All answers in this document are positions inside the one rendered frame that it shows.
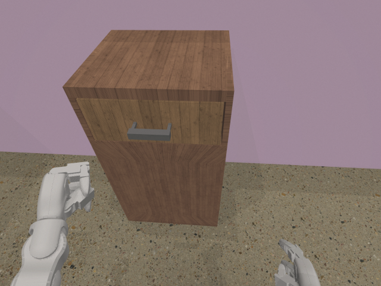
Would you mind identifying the left robot hand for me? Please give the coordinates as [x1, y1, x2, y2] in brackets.
[37, 161, 95, 221]

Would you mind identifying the handle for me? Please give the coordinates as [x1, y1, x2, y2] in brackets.
[127, 122, 171, 141]

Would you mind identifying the drawer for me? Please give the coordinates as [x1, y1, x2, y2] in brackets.
[76, 98, 224, 145]

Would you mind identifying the left robot forearm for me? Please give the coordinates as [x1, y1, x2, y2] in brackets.
[10, 218, 69, 286]

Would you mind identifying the right robot hand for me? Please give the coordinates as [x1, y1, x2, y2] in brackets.
[274, 239, 321, 286]

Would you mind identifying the cabinet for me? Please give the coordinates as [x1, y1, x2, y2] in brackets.
[63, 30, 234, 226]

